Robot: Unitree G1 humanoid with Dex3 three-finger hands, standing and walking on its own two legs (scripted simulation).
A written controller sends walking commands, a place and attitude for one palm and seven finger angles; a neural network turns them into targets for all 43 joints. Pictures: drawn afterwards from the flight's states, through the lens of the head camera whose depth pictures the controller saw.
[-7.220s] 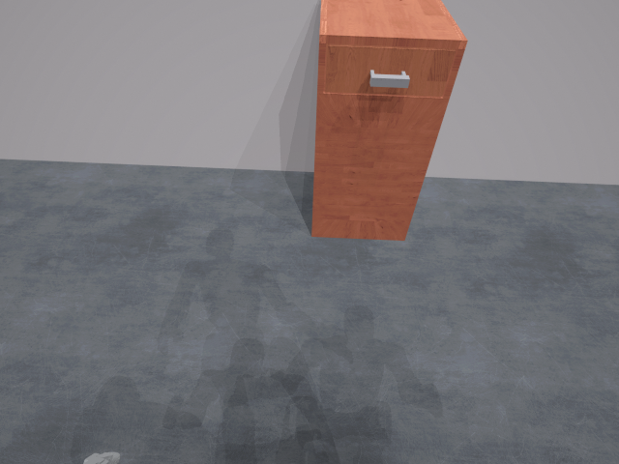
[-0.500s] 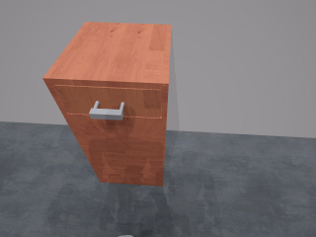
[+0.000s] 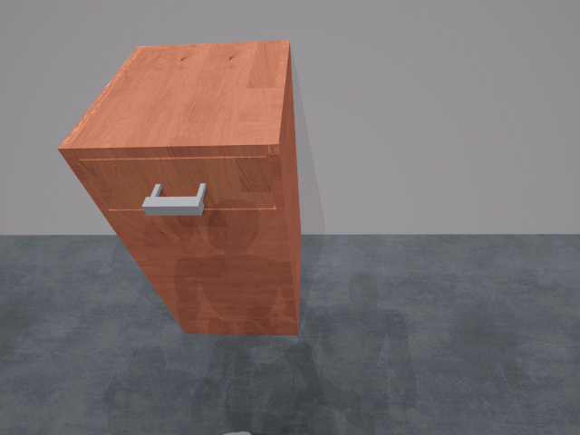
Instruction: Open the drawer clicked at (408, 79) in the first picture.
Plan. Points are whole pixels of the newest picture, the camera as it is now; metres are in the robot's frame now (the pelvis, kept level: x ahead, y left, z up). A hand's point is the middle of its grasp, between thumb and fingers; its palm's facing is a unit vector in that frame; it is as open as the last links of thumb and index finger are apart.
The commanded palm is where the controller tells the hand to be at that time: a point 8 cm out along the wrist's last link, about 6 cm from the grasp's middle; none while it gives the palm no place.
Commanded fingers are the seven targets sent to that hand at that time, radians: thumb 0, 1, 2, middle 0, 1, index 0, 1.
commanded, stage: come to a stop and stand still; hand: left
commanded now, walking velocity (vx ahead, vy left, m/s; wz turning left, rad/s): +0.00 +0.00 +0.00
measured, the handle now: (176, 197) +0.53 +0.27 -0.01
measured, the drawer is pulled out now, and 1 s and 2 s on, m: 0.00 0.00 0.00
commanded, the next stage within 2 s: look again from close up in 0.56 s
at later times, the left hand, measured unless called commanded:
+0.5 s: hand out of the picture -0.03 +0.14 -0.16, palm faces +0.07 -0.98 -0.19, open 7.3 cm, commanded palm none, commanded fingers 0.00 0.90 0.90 -0.20 -0.30 -0.20 -0.30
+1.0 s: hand out of the picture -0.03 +0.19 -0.18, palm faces +0.05 -0.98 -0.17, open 7.4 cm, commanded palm none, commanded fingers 0.00 0.90 0.90 -0.20 -0.30 -0.20 -0.30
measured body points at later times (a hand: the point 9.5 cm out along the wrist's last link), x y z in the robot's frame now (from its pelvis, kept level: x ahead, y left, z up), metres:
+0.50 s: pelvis -0.02 -0.03 +0.01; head -0.02 -0.04 +0.46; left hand -0.03 +0.19 -0.15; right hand -0.05 -0.23 -0.16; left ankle -0.04 +0.13 -0.73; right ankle -0.03 -0.09 -0.73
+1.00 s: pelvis -0.03 +0.03 +0.00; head -0.05 +0.04 +0.45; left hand -0.03 +0.25 -0.16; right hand -0.03 -0.19 -0.15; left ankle -0.04 +0.12 -0.73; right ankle -0.03 -0.09 -0.73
